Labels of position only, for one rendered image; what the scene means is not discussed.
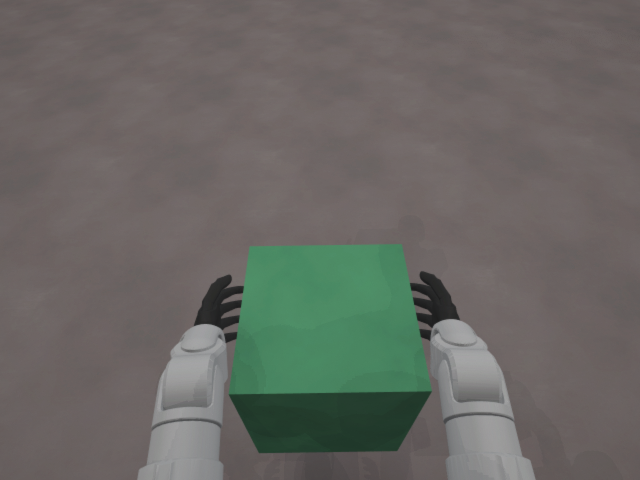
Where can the robot left hand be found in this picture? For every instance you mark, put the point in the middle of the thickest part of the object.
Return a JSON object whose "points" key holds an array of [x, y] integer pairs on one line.
{"points": [[212, 310]]}

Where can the robot right hand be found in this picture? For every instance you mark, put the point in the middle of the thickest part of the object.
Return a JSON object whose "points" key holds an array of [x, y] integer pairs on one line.
{"points": [[440, 305]]}

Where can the carton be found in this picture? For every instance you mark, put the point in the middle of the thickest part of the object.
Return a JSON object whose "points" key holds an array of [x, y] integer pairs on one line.
{"points": [[328, 355]]}

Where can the robot right forearm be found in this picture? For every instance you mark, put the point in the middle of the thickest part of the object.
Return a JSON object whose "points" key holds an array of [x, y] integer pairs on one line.
{"points": [[481, 434]]}

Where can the robot left forearm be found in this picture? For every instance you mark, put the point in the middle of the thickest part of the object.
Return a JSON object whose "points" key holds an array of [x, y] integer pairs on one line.
{"points": [[188, 413]]}

